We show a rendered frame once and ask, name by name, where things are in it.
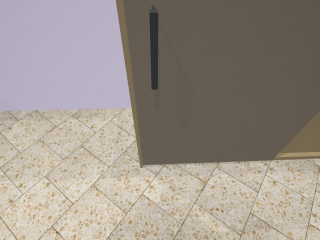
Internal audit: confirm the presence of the wardrobe door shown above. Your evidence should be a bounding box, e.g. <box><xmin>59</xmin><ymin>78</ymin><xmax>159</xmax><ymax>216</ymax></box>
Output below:
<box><xmin>280</xmin><ymin>111</ymin><xmax>320</xmax><ymax>153</ymax></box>
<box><xmin>123</xmin><ymin>0</ymin><xmax>320</xmax><ymax>165</ymax></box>

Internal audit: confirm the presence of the handle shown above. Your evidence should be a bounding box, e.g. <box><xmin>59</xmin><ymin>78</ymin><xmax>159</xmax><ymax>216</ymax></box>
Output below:
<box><xmin>149</xmin><ymin>5</ymin><xmax>159</xmax><ymax>90</ymax></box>

